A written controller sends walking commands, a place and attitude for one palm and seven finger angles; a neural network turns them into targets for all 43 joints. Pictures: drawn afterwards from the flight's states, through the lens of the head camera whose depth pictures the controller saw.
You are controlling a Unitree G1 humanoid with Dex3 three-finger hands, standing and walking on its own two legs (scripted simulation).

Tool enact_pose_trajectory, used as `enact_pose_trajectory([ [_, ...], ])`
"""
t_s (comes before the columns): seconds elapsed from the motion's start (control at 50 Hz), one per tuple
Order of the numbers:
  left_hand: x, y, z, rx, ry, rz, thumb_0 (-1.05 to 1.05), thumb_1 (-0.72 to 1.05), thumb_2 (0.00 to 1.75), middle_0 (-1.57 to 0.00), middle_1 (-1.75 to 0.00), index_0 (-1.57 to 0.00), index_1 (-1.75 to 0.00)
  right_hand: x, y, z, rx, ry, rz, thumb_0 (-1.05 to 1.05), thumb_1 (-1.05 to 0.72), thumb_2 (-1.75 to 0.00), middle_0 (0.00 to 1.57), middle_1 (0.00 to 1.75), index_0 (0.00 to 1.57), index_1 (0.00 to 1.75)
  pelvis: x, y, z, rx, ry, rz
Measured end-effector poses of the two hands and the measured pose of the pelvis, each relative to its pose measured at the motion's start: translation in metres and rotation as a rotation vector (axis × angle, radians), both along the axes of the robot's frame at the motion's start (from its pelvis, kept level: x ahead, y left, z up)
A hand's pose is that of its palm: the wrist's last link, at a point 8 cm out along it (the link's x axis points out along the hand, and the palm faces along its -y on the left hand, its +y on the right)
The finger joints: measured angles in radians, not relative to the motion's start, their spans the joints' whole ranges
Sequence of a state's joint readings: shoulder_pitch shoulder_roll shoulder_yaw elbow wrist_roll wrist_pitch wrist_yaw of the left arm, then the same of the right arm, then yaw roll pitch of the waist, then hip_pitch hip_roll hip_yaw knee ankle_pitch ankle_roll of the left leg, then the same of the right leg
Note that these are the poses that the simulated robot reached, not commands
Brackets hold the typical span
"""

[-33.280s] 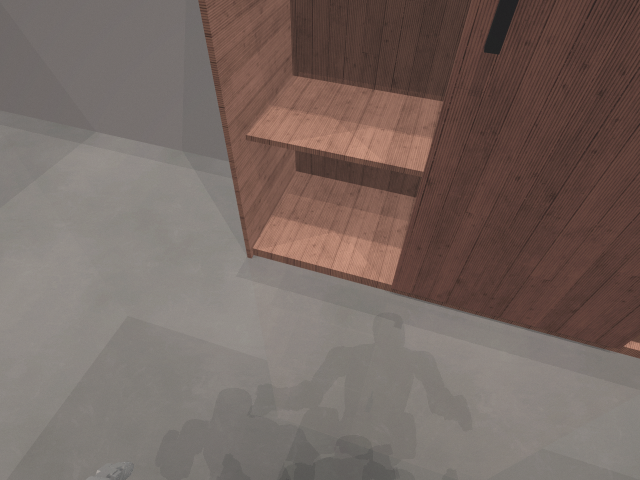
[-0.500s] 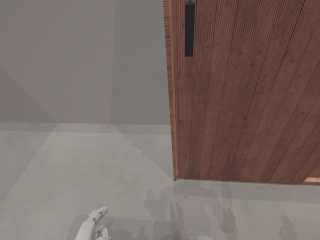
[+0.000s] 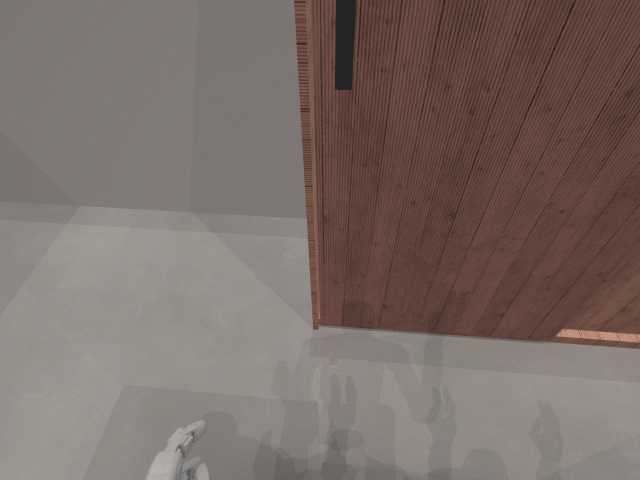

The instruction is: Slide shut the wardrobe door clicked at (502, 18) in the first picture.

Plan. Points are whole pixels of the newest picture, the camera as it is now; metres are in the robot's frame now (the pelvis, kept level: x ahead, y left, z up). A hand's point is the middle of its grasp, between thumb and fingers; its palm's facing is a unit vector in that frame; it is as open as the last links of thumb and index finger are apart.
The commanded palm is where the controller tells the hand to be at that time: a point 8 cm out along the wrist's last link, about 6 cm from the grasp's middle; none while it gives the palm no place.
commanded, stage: let the arm hang, fingers relaxed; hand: right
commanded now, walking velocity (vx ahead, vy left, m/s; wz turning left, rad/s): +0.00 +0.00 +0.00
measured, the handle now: (345, 30) +0.69 -0.01 +0.24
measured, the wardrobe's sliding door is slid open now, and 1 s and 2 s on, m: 0.00 0.00 0.00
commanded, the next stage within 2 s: look to check the result in 1.12 s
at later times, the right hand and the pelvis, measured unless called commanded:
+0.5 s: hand out of the picture +0.04 -0.18 -0.18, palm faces +0.04 +0.97 -0.22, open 7.1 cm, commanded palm none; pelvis +0.02 +0.01 -0.01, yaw -1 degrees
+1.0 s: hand out of the picture +0.02 -0.16 -0.18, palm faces +0.05 +0.98 -0.19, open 7.3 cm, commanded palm none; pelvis +0.02 +0.01 +0.00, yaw -1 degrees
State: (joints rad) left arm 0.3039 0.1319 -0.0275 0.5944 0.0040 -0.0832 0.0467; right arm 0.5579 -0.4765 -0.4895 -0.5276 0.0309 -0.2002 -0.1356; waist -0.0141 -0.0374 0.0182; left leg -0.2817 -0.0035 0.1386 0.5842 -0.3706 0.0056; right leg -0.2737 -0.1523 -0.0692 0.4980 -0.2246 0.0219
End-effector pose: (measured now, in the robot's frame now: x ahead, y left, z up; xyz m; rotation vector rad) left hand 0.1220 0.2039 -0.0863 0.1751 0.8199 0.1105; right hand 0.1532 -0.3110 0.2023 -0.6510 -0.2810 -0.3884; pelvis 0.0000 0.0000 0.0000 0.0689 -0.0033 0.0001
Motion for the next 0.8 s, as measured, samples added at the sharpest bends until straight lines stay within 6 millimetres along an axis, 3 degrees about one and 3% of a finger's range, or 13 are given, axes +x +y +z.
enact_pose_trajectory([
  [0.04, 0.005, 0.009, -0.016, -0.014, 0.0, -0.013, 0.01, 0.9, 0.9, -0.21, -0.3, -0.2, -0.3, 0.007, 0.0, -0.019, -0.015, 0.051, -0.035, 0.01, -0.89, -0.9, 0.21, 0.3, 0.21, 0.3, 0.005, 0.006, -0.013, -0.042, 0.021, -0.004],
  [0.06, 0.007, 0.014, -0.027, -0.024, 0.017, -0.025, 0.01, 0.9, 0.9, -0.21, -0.3, -0.2, -0.3, 0.014, -0.002, -0.042, 0.023, 0.124, -0.05, 0.0, -0.89, -0.9, 0.21, 0.3, 0.21, 0.3, 0.005, 0.005, -0.018, -0.04, 0.026, -0.009],
  [0.14, 0.01, 0.032, -0.063, -0.006, 0.126, -0.032, 0.01, 0.9, 0.9, -0.21, -0.3, -0.2, -0.3, 0.027, 0.004, -0.186, 0.323, 0.606, -0.133, 0.0, -0.9, -0.9, 0.2, 0.3, 0.2, 0.3, 0.009, -0.004, -0.032, -0.044, 0.016, -0.04],
  [0.2, 0.001, 0.041, -0.068, 0.032, 0.187, -0.007, 0.01, 0.9, 0.9, -0.21, -0.3, -0.2, -0.3, 0.001, 0.038, -0.29, 0.515, 0.984, -0.145, 0.0, -0.91, -0.9, 0.2, 0.29, 0.19, 0.3, 0.012, -0.007, -0.037, -0.07, -0.011, -0.041],
  [0.26, -0.018, 0.047, -0.064, 0.07, 0.25, 0.019, 0.01, 0.9, 0.9, -0.2, -0.3, -0.2, -0.3, -0.045, 0.086, -0.354, 0.663, 1.297, -0.122, 0.01, -0.91, -0.9, 0.2, 0.29, 0.19, 0.3, 0.015, -0.006, -0.035, -0.078, -0.016, -0.028],
  [0.3, -0.035, 0.051, -0.061, 0.091, 0.32, 0.024, 0.01, 0.91, 0.9, -0.2, -0.3, -0.2, -0.3, -0.061, 0.093, -0.363, 0.757, 1.311, -0.192, -0.03, -0.98, -0.89, 0.21, 0.3, 0.2, 0.3, 0.015, -0.002, -0.031, -0.068, -0.01, -0.035],
  [0.38, -0.065, 0.054, -0.059, 0.087, 0.467, 0.042, 0.01, 0.91, 0.9, -0.2, -0.3, -0.19, -0.3, -0.084, 0.088, -0.36, 0.742, 1.374, -0.242, -0.06, -1.02, -0.89, 0.21, 0.3, 0.21, 0.3, 0.019, 0.006, -0.019, -0.06, 0.003, -0.036],
  [0.52, -0.092, 0.04, -0.065, 0.012, 0.556, 0.087, 0.01, 0.91, 0.9, -0.2, -0.3, -0.19, -0.3, -0.121, 0.078, -0.348, 0.683, 1.523, -0.329, -0.02, -0.95, -0.89, 0.21, 0.3, 0.2, 0.3, 0.024, 0.008, -0.009, -0.068, -0.004, -0.023],
  [0.66, -0.102, 0.021, -0.073, -0.053, 0.597, 0.077, 0.0, 0.91, 0.9, -0.2, -0.3, -0.19, -0.3, -0.131, 0.08, -0.34, 0.676, 1.54, -0.364, 0.0, -0.92, -0.9, 0.2, 0.3, 0.2, 0.3, 0.023, 0.008, -0.004, -0.071, -0.019, -0.02],
  [0.8, -0.109, 0.016, -0.072, -0.065, 0.615, 0.085, 0.01, 0.92, 0.9, -0.2, -0.3, -0.2, -0.3, -0.13, 0.095, -0.343, 0.706, 1.54, -0.337, 0.0, -0.91, -0.9, 0.2, 0.3, 0.2, 0.3, 0.023, 0.008, -0.002, -0.072, -0.021, -0.017],
])
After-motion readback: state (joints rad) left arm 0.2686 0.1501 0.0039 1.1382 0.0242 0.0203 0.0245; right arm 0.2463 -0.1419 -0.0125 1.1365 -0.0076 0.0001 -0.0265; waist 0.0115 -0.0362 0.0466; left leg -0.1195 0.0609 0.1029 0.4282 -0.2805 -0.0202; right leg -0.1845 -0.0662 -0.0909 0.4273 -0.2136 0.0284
